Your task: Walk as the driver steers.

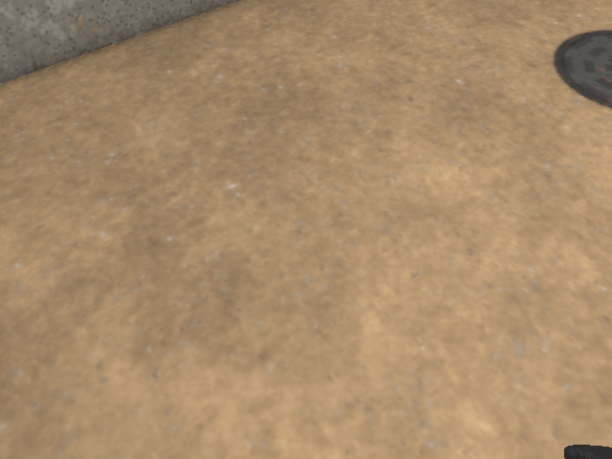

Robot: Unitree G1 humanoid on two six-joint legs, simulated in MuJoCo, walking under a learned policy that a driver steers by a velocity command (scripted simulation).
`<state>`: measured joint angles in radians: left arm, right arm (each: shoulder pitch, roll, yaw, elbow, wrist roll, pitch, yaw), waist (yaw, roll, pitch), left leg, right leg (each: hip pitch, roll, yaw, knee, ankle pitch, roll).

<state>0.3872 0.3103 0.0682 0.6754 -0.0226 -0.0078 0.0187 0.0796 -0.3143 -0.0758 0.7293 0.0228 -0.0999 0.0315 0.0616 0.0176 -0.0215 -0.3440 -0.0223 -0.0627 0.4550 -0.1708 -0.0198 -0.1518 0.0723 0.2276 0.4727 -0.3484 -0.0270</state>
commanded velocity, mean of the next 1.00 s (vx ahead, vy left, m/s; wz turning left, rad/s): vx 0.48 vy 0.00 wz -0.57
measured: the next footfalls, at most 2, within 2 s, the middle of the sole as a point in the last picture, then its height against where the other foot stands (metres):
right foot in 0.48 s outside the picture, level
left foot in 0.98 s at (405, 372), level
